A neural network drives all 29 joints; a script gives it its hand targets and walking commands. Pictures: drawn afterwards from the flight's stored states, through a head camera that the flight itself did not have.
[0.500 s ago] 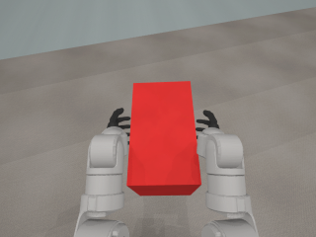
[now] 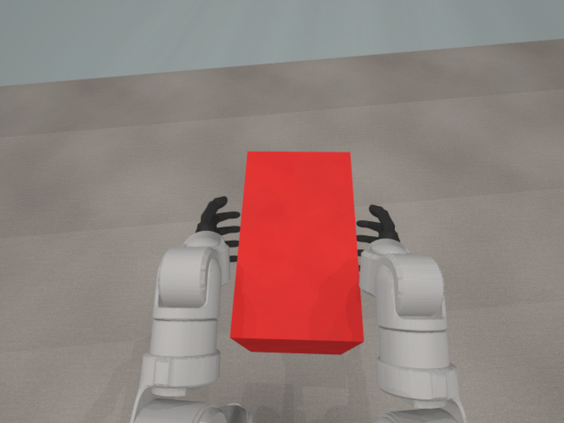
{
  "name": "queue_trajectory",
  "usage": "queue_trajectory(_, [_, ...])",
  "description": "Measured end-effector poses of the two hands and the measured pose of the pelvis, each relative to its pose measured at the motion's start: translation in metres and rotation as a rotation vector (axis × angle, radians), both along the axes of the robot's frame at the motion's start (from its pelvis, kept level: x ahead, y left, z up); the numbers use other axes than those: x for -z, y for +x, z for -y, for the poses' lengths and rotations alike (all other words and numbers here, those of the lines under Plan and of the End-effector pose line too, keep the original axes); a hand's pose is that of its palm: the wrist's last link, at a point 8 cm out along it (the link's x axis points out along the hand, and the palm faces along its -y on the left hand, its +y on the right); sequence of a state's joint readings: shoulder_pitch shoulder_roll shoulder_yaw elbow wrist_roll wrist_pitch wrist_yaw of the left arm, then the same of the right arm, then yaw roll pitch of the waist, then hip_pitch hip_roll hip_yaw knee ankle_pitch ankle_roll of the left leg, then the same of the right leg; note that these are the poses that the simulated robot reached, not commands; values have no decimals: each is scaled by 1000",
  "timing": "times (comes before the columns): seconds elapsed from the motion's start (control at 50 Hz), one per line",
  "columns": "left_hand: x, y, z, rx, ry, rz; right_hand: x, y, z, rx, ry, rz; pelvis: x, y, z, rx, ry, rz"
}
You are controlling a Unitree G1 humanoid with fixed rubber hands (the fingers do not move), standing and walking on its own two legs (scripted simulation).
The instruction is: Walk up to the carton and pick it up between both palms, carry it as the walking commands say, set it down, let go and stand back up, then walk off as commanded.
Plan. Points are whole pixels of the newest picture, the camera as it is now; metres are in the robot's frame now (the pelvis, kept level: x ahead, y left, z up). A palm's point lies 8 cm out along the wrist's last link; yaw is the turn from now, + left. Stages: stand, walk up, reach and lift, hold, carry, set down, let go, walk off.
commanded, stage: carry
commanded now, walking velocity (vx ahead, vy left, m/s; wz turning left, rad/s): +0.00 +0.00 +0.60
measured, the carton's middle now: (297, 259) +0.35 -0.03 -0.01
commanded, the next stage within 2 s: none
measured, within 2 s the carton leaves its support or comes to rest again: neither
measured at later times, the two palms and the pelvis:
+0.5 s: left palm (81, 342) +0.21 +0.23 +0.09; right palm (275, 283) +0.27 +0.00 +0.07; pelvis -0.06 +0.02 -0.01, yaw +16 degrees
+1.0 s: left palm out of the picture +0.03 +0.31 +0.07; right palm (167, 370) +0.18 +0.13 +0.07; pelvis -0.14 +0.02 -0.01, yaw +36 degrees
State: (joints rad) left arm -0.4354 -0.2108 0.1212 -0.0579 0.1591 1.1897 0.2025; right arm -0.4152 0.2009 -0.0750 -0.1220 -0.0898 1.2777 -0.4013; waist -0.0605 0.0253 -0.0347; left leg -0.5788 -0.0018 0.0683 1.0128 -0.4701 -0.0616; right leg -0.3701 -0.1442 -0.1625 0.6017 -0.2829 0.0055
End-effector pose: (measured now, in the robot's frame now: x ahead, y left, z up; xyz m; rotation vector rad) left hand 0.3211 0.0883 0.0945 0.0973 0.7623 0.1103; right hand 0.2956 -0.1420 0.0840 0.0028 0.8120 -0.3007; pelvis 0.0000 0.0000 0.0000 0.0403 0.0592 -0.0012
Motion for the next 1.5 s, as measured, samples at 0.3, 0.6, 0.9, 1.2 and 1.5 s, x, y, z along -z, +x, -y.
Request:
queue_trajectory(0.3, [28,-83,-135,-382,-39,-60,16,-5,-141,-346,-42,-66,8,-40,-33,-193,-42,-8])
queue_trajectory(0.6, [6,-130,-123,-386,-19,7,9,-39,-129,-395,12,3,5,-74,-9,-360,-21,-4])
queue_trajectory(0.9, [25,-235,-206,-674,-53,-7,8,-91,-239,-635,-65,-1,15,-121,-26,-572,-17,3])
queue_trajectory(1.2, [10,-317,-209,-869,-22,21,8,-140,-263,-857,11,6,8,-155,4,-723,-66,-22])
queue_trajectory(1.5, [5,-390,-198,-963,-21,7,-7,-194,-275,-915,-22,18,6,-189,29,-941,8,7])
